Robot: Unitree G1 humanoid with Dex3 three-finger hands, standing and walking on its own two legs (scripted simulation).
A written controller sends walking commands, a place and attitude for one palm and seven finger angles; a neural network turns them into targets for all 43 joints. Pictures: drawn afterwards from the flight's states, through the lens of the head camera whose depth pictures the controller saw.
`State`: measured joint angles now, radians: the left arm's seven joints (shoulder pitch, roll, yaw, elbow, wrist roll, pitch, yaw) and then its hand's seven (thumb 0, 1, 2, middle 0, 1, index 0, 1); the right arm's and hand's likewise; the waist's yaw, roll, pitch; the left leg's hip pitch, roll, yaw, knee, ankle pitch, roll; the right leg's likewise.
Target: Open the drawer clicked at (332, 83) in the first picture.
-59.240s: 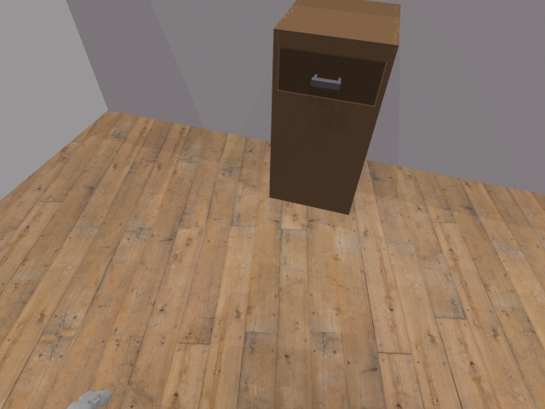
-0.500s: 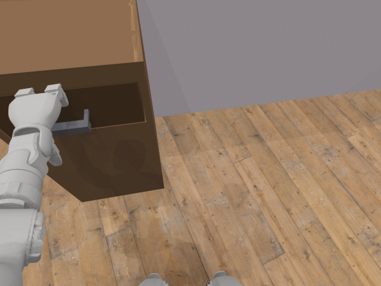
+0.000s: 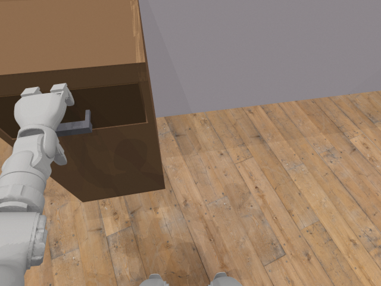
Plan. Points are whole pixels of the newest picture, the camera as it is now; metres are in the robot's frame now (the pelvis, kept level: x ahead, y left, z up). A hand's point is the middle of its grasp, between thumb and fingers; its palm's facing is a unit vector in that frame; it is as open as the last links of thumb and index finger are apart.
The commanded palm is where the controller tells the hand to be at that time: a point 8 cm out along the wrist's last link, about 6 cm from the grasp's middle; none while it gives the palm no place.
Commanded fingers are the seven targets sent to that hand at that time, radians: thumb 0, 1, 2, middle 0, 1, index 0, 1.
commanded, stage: lower the fingers behind the handle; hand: left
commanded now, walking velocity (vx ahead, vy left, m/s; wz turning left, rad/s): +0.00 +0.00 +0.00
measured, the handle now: (69, 122) +0.51 +0.29 -0.03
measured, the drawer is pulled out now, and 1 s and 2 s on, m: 0.00 0.00 0.00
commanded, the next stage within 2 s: lift the fingers back up to retry in 1.68 s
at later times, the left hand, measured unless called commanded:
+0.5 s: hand (56, 136) +0.45 +0.29 +0.00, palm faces -0.02 -0.01 -1.00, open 13.8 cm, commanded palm +0.44 +0.28 +0.05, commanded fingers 0.00 -0.50 0.30 -0.30 -1.20 -0.30 -1.20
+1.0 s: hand (65, 140) +0.45 +0.29 -0.03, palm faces -0.03 +0.01 -1.00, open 13.8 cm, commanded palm +0.44 +0.27 +0.02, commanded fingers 0.00 -0.50 0.30 -0.30 -1.20 -0.30 -1.20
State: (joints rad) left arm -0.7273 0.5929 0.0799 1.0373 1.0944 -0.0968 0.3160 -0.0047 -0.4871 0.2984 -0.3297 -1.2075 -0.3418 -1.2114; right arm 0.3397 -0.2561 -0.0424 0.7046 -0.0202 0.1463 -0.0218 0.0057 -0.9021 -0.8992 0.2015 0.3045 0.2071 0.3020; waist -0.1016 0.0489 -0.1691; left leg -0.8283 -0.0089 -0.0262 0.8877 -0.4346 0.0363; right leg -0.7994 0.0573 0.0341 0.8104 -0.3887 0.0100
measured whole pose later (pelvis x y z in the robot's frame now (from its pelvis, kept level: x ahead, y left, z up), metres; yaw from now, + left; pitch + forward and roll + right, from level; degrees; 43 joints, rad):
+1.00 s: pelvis -0.02 +0.00 -0.03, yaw +0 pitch +26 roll -3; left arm -0.78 0.60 0.06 1.10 1.13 -0.12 0.42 0.00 -0.49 0.30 -0.33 -1.26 -0.32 -1.20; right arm 0.33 -0.26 -0.04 0.72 -0.03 0.12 -0.02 0.01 -0.90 -0.90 0.20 0.30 0.21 0.30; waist -0.11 0.05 -0.18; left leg -1.03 -0.01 -0.04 1.05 -0.47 0.03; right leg -1.00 0.06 0.02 0.98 -0.43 0.01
